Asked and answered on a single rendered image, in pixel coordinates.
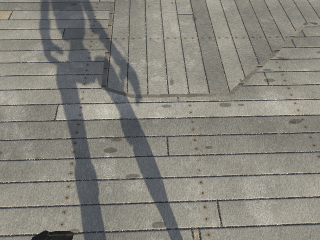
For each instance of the robot left hand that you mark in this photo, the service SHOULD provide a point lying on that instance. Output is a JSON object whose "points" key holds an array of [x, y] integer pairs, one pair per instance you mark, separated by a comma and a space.
{"points": [[55, 235]]}

